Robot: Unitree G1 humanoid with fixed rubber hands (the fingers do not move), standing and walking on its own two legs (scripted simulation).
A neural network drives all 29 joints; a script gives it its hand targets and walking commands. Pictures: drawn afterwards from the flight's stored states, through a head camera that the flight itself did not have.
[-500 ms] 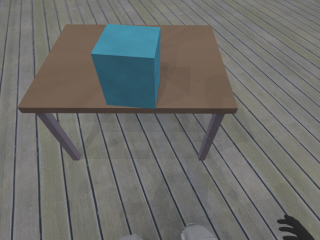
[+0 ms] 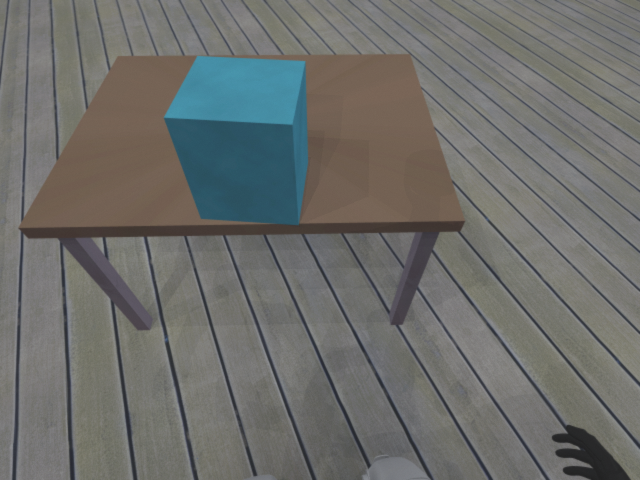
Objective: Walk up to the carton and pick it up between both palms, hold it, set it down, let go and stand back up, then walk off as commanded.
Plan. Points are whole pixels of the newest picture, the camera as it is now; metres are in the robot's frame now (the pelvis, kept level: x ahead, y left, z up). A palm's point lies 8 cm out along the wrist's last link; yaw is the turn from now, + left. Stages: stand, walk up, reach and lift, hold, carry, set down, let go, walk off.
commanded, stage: walk up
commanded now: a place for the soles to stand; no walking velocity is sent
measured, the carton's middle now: (250, 144) +0.74 +0.14 -0.04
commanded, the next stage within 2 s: none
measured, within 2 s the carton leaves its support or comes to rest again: neither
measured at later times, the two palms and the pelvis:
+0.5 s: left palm out of the picture +0.06 +0.31 -0.08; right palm out of the picture +0.11 -0.33 -0.07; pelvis -0.02 -0.01 +0.00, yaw -1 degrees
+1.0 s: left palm out of the picture +0.07 +0.30 -0.08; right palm out of the picture +0.10 -0.34 -0.07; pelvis -0.02 -0.02 +0.00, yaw -2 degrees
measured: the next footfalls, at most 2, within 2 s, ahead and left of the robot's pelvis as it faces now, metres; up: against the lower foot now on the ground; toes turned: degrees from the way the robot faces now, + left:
left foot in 1.24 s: +0.15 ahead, +0.13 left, +0.00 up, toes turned +4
right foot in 1.98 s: +0.31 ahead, -0.06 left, +0.00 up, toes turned +9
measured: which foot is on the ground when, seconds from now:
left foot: down 0.00-0.98, up 1.00-1.00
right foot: down 0.00-1.00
